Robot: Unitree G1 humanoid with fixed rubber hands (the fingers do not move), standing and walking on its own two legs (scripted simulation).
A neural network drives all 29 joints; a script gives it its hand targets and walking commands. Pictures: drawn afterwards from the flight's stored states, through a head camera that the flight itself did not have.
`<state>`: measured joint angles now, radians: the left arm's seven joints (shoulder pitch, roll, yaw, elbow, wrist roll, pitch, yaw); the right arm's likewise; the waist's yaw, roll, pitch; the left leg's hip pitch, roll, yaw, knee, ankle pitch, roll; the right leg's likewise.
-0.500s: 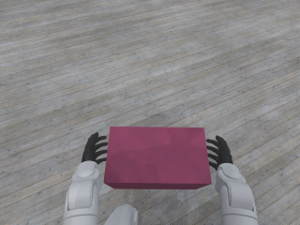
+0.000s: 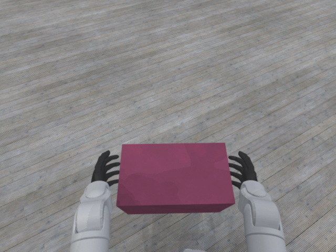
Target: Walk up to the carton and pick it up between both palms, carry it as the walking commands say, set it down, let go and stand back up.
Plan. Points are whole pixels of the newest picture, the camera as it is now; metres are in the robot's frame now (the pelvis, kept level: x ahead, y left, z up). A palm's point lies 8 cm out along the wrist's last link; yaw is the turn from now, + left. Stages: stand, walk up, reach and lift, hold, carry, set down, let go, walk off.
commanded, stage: carry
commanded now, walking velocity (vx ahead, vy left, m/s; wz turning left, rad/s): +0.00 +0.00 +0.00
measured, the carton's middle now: (173, 180) +0.31 +0.00 -0.08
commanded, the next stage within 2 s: none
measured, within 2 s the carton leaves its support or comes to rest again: neither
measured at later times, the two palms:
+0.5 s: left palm (150, 93) +0.56 +0.06 +0.01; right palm (258, 98) +0.55 -0.28 +0.00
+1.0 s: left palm (174, 78) +0.64 -0.02 +0.01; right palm (279, 78) +0.62 -0.36 +0.02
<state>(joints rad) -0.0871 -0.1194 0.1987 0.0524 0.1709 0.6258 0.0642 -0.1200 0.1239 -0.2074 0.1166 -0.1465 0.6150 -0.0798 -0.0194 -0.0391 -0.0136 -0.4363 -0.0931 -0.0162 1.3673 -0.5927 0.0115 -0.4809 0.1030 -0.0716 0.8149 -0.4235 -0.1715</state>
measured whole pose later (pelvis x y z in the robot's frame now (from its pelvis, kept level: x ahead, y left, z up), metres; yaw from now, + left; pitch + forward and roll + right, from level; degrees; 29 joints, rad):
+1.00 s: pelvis +0.35 -0.17 +0.01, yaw -3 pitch +5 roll +2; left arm -0.12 -0.12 0.22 0.09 0.17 0.65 0.06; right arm -0.16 0.13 -0.21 0.11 -0.16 0.65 -0.10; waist -0.04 -0.06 -0.03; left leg -0.38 -0.03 0.01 0.73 -0.42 0.01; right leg -0.46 0.11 -0.03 0.75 -0.37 -0.14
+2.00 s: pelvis +0.28 -0.15 +0.02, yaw -3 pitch +0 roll +1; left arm -0.15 -0.12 0.23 0.16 0.24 0.68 0.07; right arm -0.16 0.13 -0.24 0.25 -0.16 0.64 -0.10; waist -0.04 -0.06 -0.08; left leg -0.38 -0.03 0.02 0.65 -0.28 0.02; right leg -0.42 0.10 -0.04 0.60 -0.19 -0.12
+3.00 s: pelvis +0.27 -0.15 +0.02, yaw -2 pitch -1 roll +1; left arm -0.25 -0.11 0.32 0.28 0.24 0.64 0.06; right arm -0.28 0.15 -0.26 0.34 -0.18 0.65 -0.13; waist 0.03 -0.05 -0.09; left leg -0.34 -0.05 0.01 0.62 -0.26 0.02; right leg -0.39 0.09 -0.04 0.60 -0.19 -0.11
